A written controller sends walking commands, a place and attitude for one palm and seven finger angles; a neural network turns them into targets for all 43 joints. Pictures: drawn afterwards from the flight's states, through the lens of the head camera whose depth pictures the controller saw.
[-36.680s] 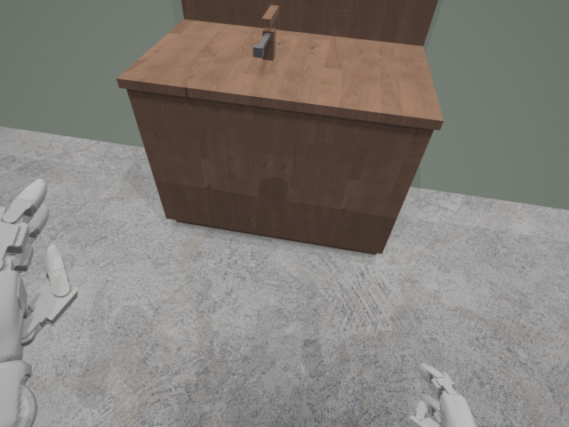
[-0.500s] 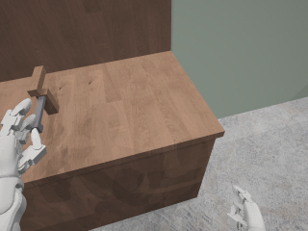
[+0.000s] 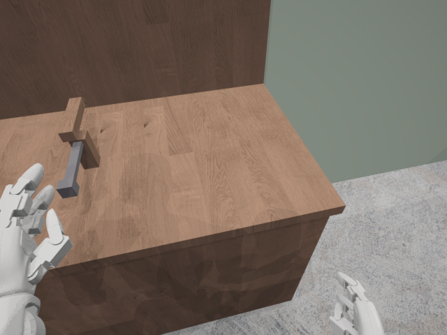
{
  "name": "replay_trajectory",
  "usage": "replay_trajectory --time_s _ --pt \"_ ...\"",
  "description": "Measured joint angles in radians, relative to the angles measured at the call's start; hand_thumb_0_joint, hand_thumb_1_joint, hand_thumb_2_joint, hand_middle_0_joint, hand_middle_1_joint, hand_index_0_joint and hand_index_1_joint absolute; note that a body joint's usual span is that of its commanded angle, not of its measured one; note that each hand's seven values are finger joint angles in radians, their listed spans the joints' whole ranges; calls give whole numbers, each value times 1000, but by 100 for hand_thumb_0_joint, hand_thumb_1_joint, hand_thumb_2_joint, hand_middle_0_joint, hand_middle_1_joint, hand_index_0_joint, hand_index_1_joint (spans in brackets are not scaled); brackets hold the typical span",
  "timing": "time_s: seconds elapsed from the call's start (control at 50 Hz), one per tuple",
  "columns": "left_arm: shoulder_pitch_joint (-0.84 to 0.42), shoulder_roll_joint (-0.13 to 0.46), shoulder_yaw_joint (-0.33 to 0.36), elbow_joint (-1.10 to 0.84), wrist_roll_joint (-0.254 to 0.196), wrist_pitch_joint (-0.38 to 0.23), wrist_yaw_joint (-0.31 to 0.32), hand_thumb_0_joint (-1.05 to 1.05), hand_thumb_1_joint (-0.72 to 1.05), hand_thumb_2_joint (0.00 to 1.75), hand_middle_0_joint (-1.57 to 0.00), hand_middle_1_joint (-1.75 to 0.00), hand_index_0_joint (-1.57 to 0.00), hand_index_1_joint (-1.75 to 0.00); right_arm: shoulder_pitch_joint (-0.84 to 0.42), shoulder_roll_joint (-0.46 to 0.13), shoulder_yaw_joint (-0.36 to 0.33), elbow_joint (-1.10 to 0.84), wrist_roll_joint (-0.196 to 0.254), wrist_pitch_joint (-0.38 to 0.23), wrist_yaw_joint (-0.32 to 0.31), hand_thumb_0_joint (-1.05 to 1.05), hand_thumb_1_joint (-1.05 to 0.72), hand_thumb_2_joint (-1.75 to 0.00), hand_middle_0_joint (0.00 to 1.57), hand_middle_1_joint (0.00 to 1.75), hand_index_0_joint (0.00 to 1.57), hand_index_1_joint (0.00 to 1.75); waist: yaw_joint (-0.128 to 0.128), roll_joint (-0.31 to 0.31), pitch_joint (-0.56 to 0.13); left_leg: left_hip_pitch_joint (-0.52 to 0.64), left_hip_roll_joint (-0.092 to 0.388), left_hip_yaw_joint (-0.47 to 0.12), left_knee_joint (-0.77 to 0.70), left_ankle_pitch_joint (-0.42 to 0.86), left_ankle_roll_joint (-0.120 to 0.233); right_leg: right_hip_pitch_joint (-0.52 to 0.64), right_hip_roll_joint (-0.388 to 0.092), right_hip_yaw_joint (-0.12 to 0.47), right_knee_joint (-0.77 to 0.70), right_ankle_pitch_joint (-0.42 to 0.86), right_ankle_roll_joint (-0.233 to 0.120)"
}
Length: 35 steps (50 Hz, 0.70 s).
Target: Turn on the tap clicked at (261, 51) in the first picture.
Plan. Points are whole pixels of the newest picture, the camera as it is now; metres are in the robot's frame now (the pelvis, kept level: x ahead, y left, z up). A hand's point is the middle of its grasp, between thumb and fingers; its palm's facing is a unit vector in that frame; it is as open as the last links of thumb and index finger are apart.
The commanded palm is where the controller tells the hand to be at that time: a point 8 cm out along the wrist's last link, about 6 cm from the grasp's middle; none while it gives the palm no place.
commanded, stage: turn the palm inward beside the body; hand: left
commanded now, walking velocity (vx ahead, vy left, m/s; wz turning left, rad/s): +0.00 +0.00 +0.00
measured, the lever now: (68, 188) +0.34 +0.35 +0.08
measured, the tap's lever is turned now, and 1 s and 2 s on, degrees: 0 0 0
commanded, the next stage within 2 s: reach beside the lever's end, fingers flat in 1.02 s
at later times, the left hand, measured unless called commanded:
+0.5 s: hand (67, 263) +0.17 +0.23 +0.14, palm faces +0.48 -0.87 -0.14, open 7.4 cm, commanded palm +0.12 +0.28 +0.15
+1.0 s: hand (87, 256) +0.18 +0.21 +0.14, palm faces +0.50 -0.85 -0.13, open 7.4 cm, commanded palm +0.13 +0.25 +0.15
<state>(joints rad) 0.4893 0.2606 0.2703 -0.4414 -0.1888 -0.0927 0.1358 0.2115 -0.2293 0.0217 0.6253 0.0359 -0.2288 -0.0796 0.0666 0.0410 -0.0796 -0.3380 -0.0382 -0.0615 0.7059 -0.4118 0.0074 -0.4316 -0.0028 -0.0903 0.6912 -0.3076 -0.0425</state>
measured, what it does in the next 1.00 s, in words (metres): stands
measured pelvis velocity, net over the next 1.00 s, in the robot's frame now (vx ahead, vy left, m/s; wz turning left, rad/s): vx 0.00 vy -0.02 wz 0.02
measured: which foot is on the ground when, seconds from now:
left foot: down 0.00-1.00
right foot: down 0.00-1.00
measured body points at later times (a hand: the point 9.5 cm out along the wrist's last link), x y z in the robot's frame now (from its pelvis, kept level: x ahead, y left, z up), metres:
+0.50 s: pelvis -0.01 +0.00 +0.00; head -0.02 -0.01 +0.45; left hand +0.14 +0.28 +0.15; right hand +0.19 -0.21 -0.07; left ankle -0.03 +0.12 -0.72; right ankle +0.03 -0.09 -0.72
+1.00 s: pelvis +0.00 -0.02 +0.00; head -0.01 -0.04 +0.45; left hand +0.15 +0.25 +0.15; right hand +0.21 -0.24 -0.07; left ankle -0.03 +0.12 -0.72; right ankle +0.03 -0.09 -0.72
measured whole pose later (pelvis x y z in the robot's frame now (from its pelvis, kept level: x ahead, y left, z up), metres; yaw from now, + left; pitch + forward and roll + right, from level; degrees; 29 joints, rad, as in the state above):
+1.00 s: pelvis +0.00 -0.02 +0.00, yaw +1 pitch +2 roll +0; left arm 0.54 0.18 0.20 -0.49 -0.22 0.06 0.21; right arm 0.20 -0.24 0.03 0.63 0.04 -0.21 -0.10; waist 0.08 0.06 -0.07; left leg -0.30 -0.02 -0.09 0.67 -0.40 -0.02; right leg -0.39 0.02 -0.12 0.65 -0.30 -0.07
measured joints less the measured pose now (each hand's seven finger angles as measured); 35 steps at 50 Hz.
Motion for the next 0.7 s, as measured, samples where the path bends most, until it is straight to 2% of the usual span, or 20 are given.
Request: replay_trajectory --time_s 0.12,0.18,0.3,0.56,0.7 --pt "7 -21 -10 -9 -13 73 14 1 90 90 -21 -30 -21 -30 -7 10 22 -7 3 11 -4 1 -90 -90 21 30 20 30 10 6 3 12 -7 3 -9 12 9 16 -6 3 -17 16 9" --pt "7 -32 -28 -14 -2 96 26 1 90 90 -21 -30 -21 -30 -9 8 27 -7 2 11 -7 1 -90 -90 21 30 20 30 16 2 12 14 -10 2 -9 17 11 21 -10 2 -20 21 12" --pt "22 -42 -62 -40 17 100 49 1 90 90 -21 -30 -21 -30 -12 5 32 -4 -3 4 -8 1 -90 -90 21 31 20 30 17 -1 22 13 -14 2 -4 20 12 20 -14 3 -15 25 13" --pt "48 -62 -69 -55 -12 153 70 1 90 90 -21 -30 -21 -30 -6 -3 26 7 -1 14 -18 1 -90 -90 21 30 20 30 9 10 21 23 -2 -7 -15 22 1 33 -3 -7 -29 26 2" --pt "41 -70 -67 -59 -24 162 75 1 90 90 -21 -30 -21 -30 -9 -9 21 15 0 11 -21 1 -90 -90 21 30 20 30 8 16 19 29 6 -17 -25 22 -7 40 5 -17 -38 23 -8"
